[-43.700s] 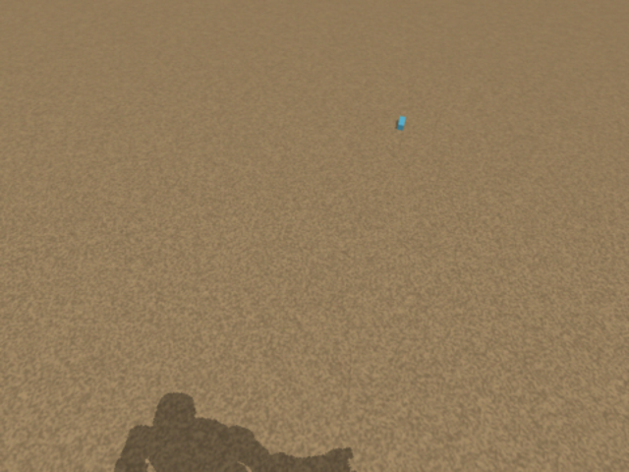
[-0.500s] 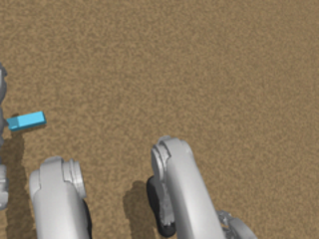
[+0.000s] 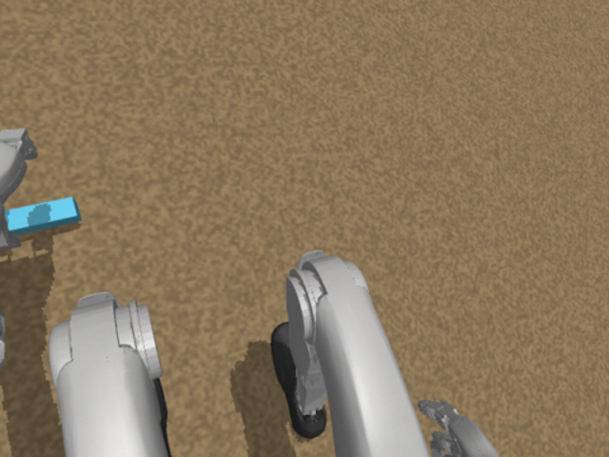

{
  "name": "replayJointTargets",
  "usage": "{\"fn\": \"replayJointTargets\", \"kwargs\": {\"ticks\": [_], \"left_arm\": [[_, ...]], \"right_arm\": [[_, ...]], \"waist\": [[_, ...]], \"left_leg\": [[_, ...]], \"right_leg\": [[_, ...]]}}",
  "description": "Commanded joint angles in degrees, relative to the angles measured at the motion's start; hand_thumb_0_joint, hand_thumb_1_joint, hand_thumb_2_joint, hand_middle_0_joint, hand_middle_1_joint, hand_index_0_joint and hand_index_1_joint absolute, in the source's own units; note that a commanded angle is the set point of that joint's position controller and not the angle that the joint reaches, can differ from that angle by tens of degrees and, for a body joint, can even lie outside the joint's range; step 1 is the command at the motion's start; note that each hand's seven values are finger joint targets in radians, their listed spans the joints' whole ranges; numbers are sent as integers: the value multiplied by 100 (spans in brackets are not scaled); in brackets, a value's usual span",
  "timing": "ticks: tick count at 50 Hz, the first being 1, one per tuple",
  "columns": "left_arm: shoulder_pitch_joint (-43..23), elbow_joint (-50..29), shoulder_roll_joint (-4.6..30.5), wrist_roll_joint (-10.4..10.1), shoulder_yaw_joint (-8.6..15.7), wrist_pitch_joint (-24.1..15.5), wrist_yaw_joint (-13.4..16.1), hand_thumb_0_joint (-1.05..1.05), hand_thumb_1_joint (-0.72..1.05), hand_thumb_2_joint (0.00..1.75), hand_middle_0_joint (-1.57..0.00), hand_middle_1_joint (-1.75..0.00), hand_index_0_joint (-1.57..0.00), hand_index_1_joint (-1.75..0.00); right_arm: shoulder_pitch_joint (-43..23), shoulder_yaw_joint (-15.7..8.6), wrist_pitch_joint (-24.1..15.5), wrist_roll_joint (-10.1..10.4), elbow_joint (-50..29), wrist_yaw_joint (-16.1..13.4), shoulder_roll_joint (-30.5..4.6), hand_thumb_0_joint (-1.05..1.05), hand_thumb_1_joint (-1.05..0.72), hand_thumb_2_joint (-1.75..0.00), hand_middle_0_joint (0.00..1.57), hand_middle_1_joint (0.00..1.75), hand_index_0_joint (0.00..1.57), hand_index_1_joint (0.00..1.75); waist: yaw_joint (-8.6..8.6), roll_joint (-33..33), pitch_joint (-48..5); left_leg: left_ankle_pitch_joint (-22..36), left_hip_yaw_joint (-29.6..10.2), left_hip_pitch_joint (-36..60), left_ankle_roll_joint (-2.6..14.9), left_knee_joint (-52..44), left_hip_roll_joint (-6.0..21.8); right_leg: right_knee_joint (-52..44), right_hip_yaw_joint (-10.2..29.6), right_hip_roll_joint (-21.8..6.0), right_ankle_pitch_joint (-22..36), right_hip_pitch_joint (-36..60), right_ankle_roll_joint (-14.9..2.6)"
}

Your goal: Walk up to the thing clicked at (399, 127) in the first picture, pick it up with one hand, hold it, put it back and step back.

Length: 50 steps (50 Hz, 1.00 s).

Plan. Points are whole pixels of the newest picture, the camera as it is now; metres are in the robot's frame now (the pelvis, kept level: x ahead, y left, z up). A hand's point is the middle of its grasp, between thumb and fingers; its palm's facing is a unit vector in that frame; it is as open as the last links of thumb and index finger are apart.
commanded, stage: home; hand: left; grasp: from above
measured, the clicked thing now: (44, 215) +0.49 +0.27 -0.32
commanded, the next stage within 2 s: none
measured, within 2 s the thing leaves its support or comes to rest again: neither
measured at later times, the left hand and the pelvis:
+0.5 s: hand out of the picture +0.43 +0.28 -0.07, palm faces -0.28 -0.58 -0.77, open 8.0 cm; pelvis +0.02 +0.01 +0.07, yaw +1 degrees
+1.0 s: hand out of the picture +0.28 +0.23 +0.15, palm faces +0.11 -0.96 -0.26, open 7.4 cm; pelvis +0.04 +0.00 +0.25, yaw +6 degrees
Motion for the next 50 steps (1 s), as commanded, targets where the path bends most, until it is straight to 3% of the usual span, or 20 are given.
{"fn": "replayJointTargets", "kwargs": {"ticks": [1, 3, 6, 8, 10, 11, 12, 15, 16, 17, 18, 20, 24, 25, 26, 28, 34, 40, 46, 50], "left_arm": [[-2088, -715, 1531, -3, 401, -80, 656, 0, -14, 97, -26, -69, -23, -71], [-2230, -1055, 1520, -141, 517, -31, 774, 0, -6, 96, -25, -66, -23, -68], [-1861, -1790, 1704, -516, 878, 155, 821, 0, 6, 99, -25, -64, -23, -66], [-1513, -1828, 1395, -881, 828, 349, 710, 0, 17, 95, -24, -57, -22, -59], [-1455, -2424, 1538, -1283, 1003, 479, 526, 0, 31, 98, -24, -56, -23, -57], [-1254, -2722, 1550, -1514, 1139, 573, 429, 0, 38, 98, -24, -53, -23, -55], [-899, -2907, 1400, -1676, 1108, 679, 285, 0, 39, 97, -24, -52, -22, -53], [-237, -3385, 891, -2328, 1083, 960, -205, 0, 63, 97, -23, -45, -22, -46], [-118, -3772, 746, -2540, 978, 1040, -390, 0, 71, 98, -23, -43, -22, -43], [154, -4127, 686, -2762, 1071, 1103, -570, 0, 76, 97, -22, -40, -22, -41], [551, -4379, 449, -2934, 948, 1207, -786, 0, 83, 99, -22, -39, -22, -39], [1208, -4738, 111, -3417, 945, 1382, -1160, 0, 92, 96, -21, -34, -21, -34], [2002, -5832, -378, -4212, 721, 1580, -1756, 0, 90, 90, -20, -30, -20, -30], [2354, -5888, -257, -4410, 946, 1652, -1811, 0, 90, 90, -20, -30, -20, -30], [2229, -6458, -601, -4628, 667, 1643, -1890, 0, 90, 90, -20, -30, -20, -30], [2420, -6898, -791, -4960, 592, 1685, -1954, 0, 90, 90, -20, -30, -20, -30], [3424, -7644, -1075, -5858, 777, 1929, -1872, 0, 90, 90, -20, -30, -20, -30], [4317, -8491, -1461, -6720, 671, 2484, -1787, 0, 90, 90, -20, -30, -20, -30], [5208, -9025, -1747, -7263, 815, 3016, -1673, 0, 90, 90, -20, -30, -20, -30], [5852, -9261, -2022, -7470, 818, 3200, -1647, 0, 90, 90, -20, -30, -20, -30]], "right_arm": [[1097, -328, -181, -181, -46, -6, -1304, 0, -88, -89, 20, 30, 20, 30], [1216, -372, -253, -238, 36, 33, -1368, 0, -88, -89, 20, 30, 20, 30], [1276, -508, -303, -226, 36, 118, -1416, 0, -89, -90, 20, 30, 20, 30], [1292, -589, -339, -208, 63, 224, -1387, 0, -89, -90, 20, 30, 20, 30], [1415, -696, -339, -105, 76, 283, -1352, 0, -89, -90, 20, 30, 20, 30], [1488, -770, -332, -30, 84, 307, -1346, 0, -89, -90, 20, 30, 20, 30], [1494, -844, -302, 30, 75, 329, -1343, 0, -89, -90, 20, 30, 20, 30], [1613, -1001, -175, 277, 108, 377, -1279, 0, -89, -90, 20, 30, 20, 30], [1573, -1029, -126, 356, 48, 371, -1206, 0, -89, -90, 20, 30, 20, 30], [1547, -1112, -90, 430, -14, 359, -1226, 0, -90, -90, 20, 30, 20, 30], [1490, -1152, -34, 512, -126, 358, -1166, 0, -90, -90, 20, 30, 20, 30], [1302, -1171, 57, 622, -285, 308, -1092, 0, -90, -90, 20, 30, 20, 30], [889, -1173, 131, 762, -651, 173, -912, 0, -90, -90, 20, 30, 20, 30], [850, -1214, 154, 797, -697, 134, -939, 0, -90, -90, 20, 30, 20, 30], [712, -1193, 142, 824, -829, 97, -835, 0, -90, -90, 20, 30, 20, 30], [526, -1197, 105, 864, -971, 0, -792, 0, -90, -90, 20, 30, 20, 30], [156, -1200, -37, 971, -1241, -330, -728, 0, -90, -90, 20, 30, 20, 30], [-159, -1116, -163, 1038, -1474, -659, -581, 0, -90, -90, 20, 30, 20, 30], [-219, -945, -338, 1115, -1594, -955, -400, 0, -90, -90, 20, 30, 20, 30], [-68, -847, -497, 1122, -1582, -1155, -288, 0, -90, -90, 20, 30, 20, 30]], "waist": [[-51, 2159, -3692], [-118, 2351, -3826], [200, 2958, -4709], [169, 2854, -4698], [347, 2800, -5221], [540, 2962, -5324], [634, 3027, -5630], [691, 2605, -5297], [734, 2439, -5390], [810, 2395, -5446], [824, 2203, -5363], [828, 1626, -4742], [890, 1098, -4351], [983, 994, -4301], [967, 1066, -4262], [999, 1043, -4065], [1175, 1021, -3881], [1150, 992, -3777], [1216, 903, -3274], [1192, 882, -3047]], "left_leg": [[232, 631, 2827, 237, -1160, -40], [310, 623, 2932, 225, -1147, -40], [759, 658, 3526, 166, -1209, -38], [919, 682, 3491, 181, -1169, -23], [1101, 713, 3585, 231, -1198, -11], [1277, 759, 3780, 210, -1342, -35], [1420, 753, 3970, 198, -1459, -18], [1439, 763, 3861, 235, -1774, -47], [1416, 775, 3880, 270, -1879, -35], [1449, 735, 4049, 262, -2019, -53], [1384, 689, 4082, 277, -2177, -38], [1141, 675, 3791, 352, -2340, -29], [786, 601, 3776, 400, -2790, 12], [560, 570, 3815, 397, -2959, 18], [494, 577, 3925, 381, -3102, 28], [271, 535, 4240, 356, -3400, 55], [99, 514, 5151, 317, -4206, 75], [-61, 541, 5946, 315, -5020, 48], [-144, 495, 6710, 298, -5926, 49], [391, 458, 7377, 275, -6461, 65]], "right_leg": [[-1176, -483, 193, 357, 1659, -464], [-1114, -632, 171, 557, 1584, -442], [-911, -704, 120, 984, 1721, -471], [-912, -735, 107, 1176, 1755, -452], [-1064, -654, 142, 1384, 2212, -423], [-1106, -626, 102, 1477, 2288, -447], [-1145, -613, 125, 1545, 2478, -458], [-1452, -535, 118, 1588, 2584, -453], [-1627, -486, 148, 1609, 2777, -442], [-1699, -440, 100, 1602, 2806, -450], [-1842, -425, 118, 1539, 2893, -450], [-2181, -347, 124, 1442, 3003, -419], [-2694, -219, 88, 1185, 3393, -403], [-2816, -195, 78, 956, 3459, -405], [-2948, -182, 74, 906, 3513, -411], [-3205, -161, 59, 691, 3548, -422], [-3950, -48, 6, 470, 4156, -415], [-4850, 96, -40, 265, 5061, -371], [-5740, 164, -44, 178, 5889, -352], [-6208, 113, -48, 668, 6490, -344]]}}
